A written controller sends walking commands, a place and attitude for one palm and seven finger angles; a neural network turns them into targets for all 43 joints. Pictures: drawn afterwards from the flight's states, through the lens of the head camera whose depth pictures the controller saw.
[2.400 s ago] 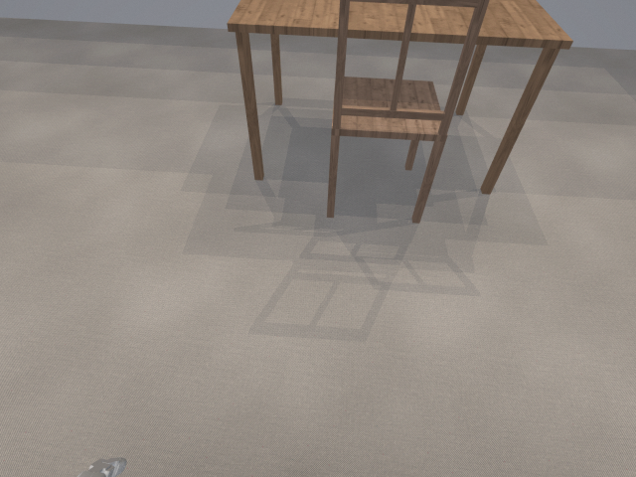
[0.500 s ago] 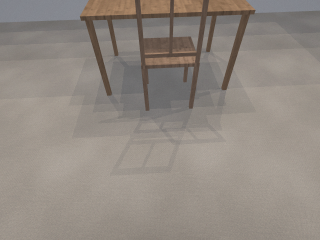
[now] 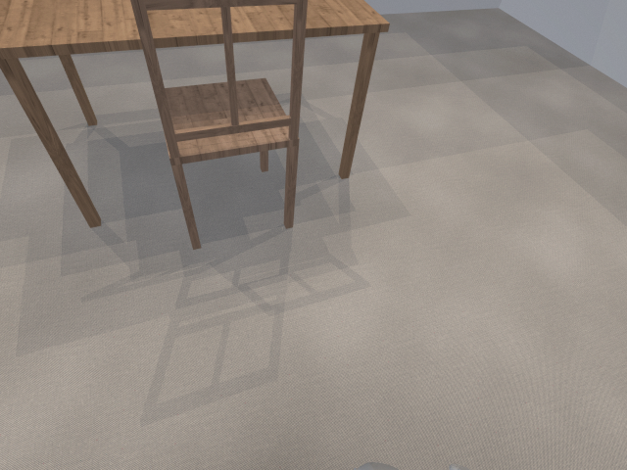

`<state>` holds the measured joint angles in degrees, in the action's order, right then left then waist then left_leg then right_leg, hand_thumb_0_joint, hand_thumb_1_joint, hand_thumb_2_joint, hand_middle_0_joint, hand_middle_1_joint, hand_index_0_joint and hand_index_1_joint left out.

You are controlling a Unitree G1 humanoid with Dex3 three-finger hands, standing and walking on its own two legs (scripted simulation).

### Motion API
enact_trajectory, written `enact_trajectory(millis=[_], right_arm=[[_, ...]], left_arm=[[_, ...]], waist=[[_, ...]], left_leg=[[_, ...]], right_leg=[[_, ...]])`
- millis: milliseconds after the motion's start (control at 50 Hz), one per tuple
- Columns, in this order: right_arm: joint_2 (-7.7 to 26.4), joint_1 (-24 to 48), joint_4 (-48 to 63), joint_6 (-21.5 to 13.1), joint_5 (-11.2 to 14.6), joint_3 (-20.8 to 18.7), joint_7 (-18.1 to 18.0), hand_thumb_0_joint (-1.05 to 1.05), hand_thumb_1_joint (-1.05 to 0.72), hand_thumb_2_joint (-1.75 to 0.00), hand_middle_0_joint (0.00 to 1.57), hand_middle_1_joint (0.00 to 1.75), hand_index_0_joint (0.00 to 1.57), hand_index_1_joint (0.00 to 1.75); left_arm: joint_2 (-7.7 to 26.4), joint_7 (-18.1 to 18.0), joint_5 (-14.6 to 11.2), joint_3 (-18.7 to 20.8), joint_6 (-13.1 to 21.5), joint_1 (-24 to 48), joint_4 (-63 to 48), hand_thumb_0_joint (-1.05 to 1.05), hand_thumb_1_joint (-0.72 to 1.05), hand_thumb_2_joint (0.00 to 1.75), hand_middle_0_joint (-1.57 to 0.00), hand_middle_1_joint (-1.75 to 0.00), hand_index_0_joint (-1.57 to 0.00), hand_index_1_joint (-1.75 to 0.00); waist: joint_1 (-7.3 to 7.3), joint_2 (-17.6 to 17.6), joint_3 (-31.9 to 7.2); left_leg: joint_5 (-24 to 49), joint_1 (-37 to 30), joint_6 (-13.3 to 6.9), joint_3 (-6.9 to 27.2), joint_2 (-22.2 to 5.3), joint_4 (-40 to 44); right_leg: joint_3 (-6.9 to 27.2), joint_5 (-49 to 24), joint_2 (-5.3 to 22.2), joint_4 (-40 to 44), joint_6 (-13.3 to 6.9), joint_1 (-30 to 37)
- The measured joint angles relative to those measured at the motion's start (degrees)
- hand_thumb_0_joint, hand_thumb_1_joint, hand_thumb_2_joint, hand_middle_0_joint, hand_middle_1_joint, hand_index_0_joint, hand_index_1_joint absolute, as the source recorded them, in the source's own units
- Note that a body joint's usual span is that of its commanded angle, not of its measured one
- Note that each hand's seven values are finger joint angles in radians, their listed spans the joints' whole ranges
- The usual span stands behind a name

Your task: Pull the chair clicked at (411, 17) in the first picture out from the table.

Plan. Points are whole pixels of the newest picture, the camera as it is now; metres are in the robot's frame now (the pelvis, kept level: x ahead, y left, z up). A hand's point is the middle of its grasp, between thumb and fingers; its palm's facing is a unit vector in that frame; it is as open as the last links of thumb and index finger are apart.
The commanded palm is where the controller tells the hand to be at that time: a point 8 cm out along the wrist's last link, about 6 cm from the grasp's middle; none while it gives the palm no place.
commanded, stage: walk to a spot facing it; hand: left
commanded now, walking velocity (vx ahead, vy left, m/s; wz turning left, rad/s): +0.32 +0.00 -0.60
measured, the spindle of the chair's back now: (230, 72) +1.04 +0.33 -0.06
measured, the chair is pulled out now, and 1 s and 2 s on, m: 0.00 0.00 0.00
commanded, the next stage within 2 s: turn to face it in 1.14 s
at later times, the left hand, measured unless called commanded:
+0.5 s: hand (290, 314) +0.40 +0.07 -0.16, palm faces -0.36 -0.92 -0.17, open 7.4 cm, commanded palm none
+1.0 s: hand (278, 253) +0.54 +0.12 -0.17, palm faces -0.41 -0.90 -0.15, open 7.4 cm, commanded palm none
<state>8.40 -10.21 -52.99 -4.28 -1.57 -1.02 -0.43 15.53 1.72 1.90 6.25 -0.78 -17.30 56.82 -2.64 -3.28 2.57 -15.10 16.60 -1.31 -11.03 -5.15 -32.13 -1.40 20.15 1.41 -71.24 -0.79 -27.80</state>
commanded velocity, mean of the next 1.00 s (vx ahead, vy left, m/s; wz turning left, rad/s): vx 0.29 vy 0.00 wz -0.49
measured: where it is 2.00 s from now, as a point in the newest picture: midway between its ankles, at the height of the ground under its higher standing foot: (360, 368)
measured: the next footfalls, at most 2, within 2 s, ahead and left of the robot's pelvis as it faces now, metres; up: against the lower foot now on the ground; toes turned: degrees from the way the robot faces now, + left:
right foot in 0.38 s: +0.27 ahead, -0.16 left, +0.00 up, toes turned -22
left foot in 0.76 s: +0.46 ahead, +0.04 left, +0.00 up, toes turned -14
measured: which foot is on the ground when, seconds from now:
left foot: down 0.00-0.40, up 0.42-0.74, down 0.76-1.00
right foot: up 0.00-0.36, down 0.38-0.76, up 0.78-1.00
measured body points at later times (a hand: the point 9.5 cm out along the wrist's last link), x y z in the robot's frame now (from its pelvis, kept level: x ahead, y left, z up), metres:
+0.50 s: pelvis +0.20 -0.04 -0.01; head +0.25 -0.06 +0.43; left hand +0.41 +0.12 -0.15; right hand +0.06 -0.25 -0.16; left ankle +0.13 +0.11 -0.63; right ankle +0.23 -0.15 -0.73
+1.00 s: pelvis +0.42 -0.04 +0.01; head +0.45 -0.02 +0.46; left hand +0.56 +0.16 -0.15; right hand +0.34 -0.28 -0.12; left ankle +0.42 +0.04 -0.73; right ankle +0.35 -0.17 -0.63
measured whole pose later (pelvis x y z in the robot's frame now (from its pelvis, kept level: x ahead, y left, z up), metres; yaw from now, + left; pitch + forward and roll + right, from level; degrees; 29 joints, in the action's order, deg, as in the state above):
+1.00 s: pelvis +0.42 -0.04 +0.01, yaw -30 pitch +0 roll -2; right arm 9.3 -16.5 -55.3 -4.7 -1.3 -1.8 -1.5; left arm 12.4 2.0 1.8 5.6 -1.5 -16.2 56.7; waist -1.6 -2.1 1.4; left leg -17.0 7.4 -1.6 -15.3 -5.1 -24.6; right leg -2.4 13.3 3.7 -69.0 1.3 -34.2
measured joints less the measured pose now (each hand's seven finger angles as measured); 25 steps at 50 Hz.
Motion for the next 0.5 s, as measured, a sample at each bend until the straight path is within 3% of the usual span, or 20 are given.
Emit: enact_trajectory(millis=[120, 220, 340, 380, 400, 420, 460, 500], right_arm=[[1.75, -7.26, -3.88, -0.16, 0.22, -1.38, -0.64, 0.00, -0.93, -0.90, 0.20, 0.30, 0.20, 0.30], [3.12, -12.21, -6.23, 0.01, 0.00, -1.69, -0.40, 0.00, -0.92, -0.90, 0.19, 0.30, 0.20, 0.30], [3.20, -16.66, -8.18, 0.86, -0.49, -1.42, 0.00, 0.00, -0.92, -0.90, 0.19, 0.30, 0.20, 0.30], [2.66, -18.32, -8.70, 1.40, -0.24, -1.15, 0.30, 0.00, -0.91, -0.90, 0.19, 0.30, 0.20, 0.30], [2.30, -18.73, -8.90, 1.91, 0.14, -0.93, 0.57, 0.00, -0.91, -0.90, 0.19, 0.30, 0.20, 0.30], [2.15, -18.05, -9.07, 2.61, 0.48, -0.77, 0.62, 0.00, -0.91, -0.90, 0.19, 0.30, 0.20, 0.30], [2.04, -15.39, -8.87, 3.53, 0.75, -0.79, 0.44, 0.01, -0.91, -0.90, 0.20, 0.30, 0.20, 0.30], [2.15, -12.15, -7.63, 3.75, 0.45, -0.96, 0.33, 0.01, -0.91, -0.90, 0.20, 0.30, 0.20, 0.30]], left_arm=[[0.20, 0.81, 0.34, 0.46, -0.86, 6.01, -4.61, 0.01, 0.91, 0.90, -0.19, -0.29, -0.19, -0.30], [-0.94, 1.31, 0.44, -0.47, -1.43, 10.98, -5.83, 0.00, 0.91, 0.90, -0.19, -0.29, -0.19, -0.30], [-2.87, 1.54, 0.18, -2.16, -0.83, 16.06, -6.42, 0.01, 0.91, 0.90, -0.19, -0.29, -0.19, -0.30], [-3.12, 1.64, 0.17, -2.84, 0.60, 16.74, -6.84, 0.01, 0.91, 0.90, -0.19, -0.29, -0.19, -0.30], [-3.16, 1.50, 0.10, -3.05, 1.69, 16.81, -7.01, 0.00, 0.91, 0.90, -0.19, -0.29, -0.19, -0.30], [-3.38, 1.15, -0.34, -3.25, 2.56, 16.75, -7.06, 0.00, 0.91, 0.90, -0.19, -0.29, -0.19, -0.30], [-3.90, 0.52, -1.03, -3.73, 3.16, 15.53, -6.72, 0.00, 0.90, 0.90, -0.19, -0.30, -0.20, -0.30], [-4.57, -0.14, -1.20, -4.08, 3.04, 13.31, -5.55, 0.00, 0.90, 0.90, -0.20, -0.30, -0.20, -0.30]], waist=[[1.90, 0.85, -0.81], [4.48, 1.80, 0.76], [7.59, 3.02, 3.03], [7.85, 3.10, 3.31], [7.50, 2.85, 3.34], [7.31, 2.93, 3.80], [7.16, 3.04, 4.43], [6.92, 3.50, 4.13]], left_leg=[[-0.44, -7.84, -0.31, -5.53, 0.69, 7.98], [-2.97, -13.19, 0.72, -8.98, 0.52, 10.50], [-9.14, -18.18, 4.08, -12.68, -2.19, 8.06], [-12.56, -17.37, 5.10, -12.88, -4.77, 0.57], [-12.95, -14.59, 4.77, -11.05, -6.28, -7.78], [-14.33, -10.29, 4.60, -6.59, -6.75, -18.46], [-13.33, -1.83, 4.20, 1.42, -5.39, -35.42], [-9.41, 4.82, 4.17, 5.12, -4.96, -41.39]], right_leg=[[-1.68, -9.14, 3.77, 5.00, 1.82, -8.77], [-2.51, -11.58, 5.37, 17.50, 2.09, -8.73], [-5.40, -7.48, 2.84, 31.51, -0.85, -2.81], [-6.94, -7.27, 0.96, 36.69, -2.68, 1.88], [-7.08, -10.25, 0.55, 36.67, -3.22, 2.39], [-6.92, -9.52, 0.07, 34.21, -3.39, 1.99], [-6.12, -6.51, -0.89, 32.83, -3.30, 3.36], [-5.09, -5.97, -2.01, 35.59, -2.79, 6.14]])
